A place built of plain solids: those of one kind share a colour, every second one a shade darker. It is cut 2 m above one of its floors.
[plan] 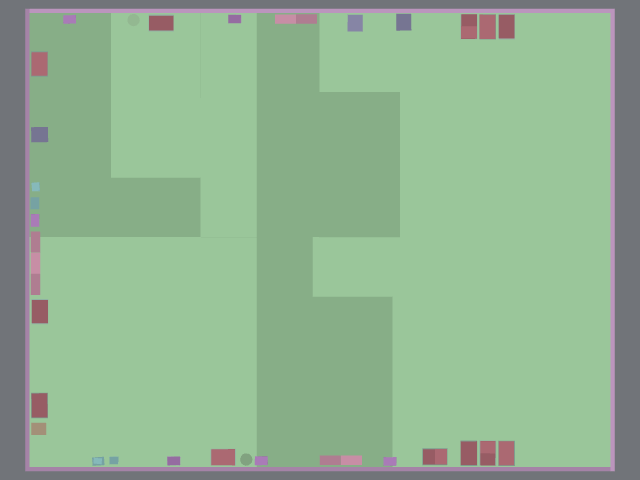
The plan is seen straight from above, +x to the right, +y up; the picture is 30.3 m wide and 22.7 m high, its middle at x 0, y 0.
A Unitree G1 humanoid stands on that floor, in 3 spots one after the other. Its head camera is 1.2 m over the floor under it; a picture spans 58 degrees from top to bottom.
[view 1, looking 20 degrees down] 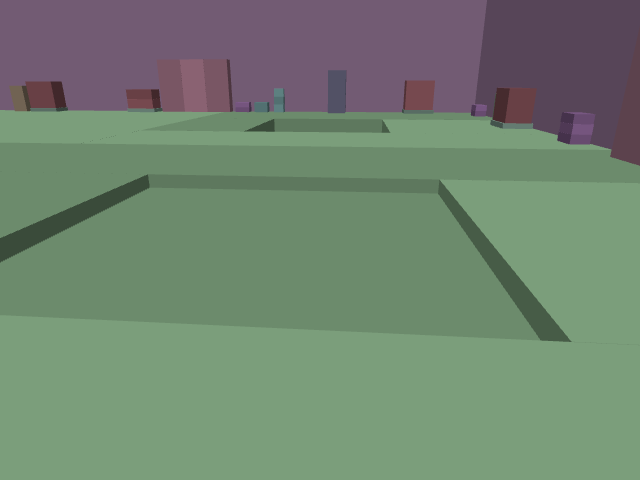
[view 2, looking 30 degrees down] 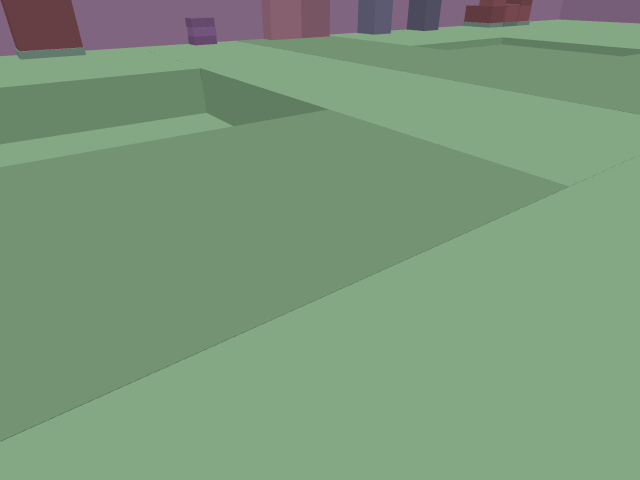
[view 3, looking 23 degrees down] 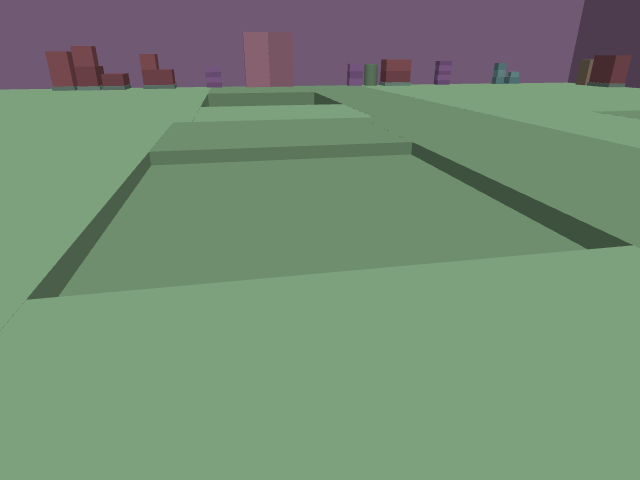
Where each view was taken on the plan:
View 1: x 5.72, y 5.93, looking -175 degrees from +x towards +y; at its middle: floor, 4.06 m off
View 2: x -8.74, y -1.12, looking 54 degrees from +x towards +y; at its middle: floor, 2.40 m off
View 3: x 2.62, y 9.28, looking -101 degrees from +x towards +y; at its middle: floor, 3.56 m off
